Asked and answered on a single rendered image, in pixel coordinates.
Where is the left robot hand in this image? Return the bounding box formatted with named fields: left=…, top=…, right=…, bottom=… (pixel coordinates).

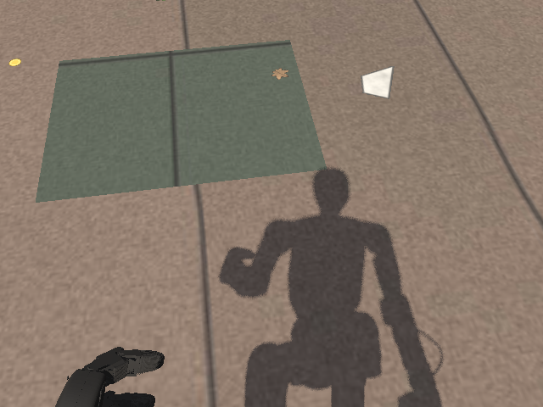
left=55, top=347, right=165, bottom=407

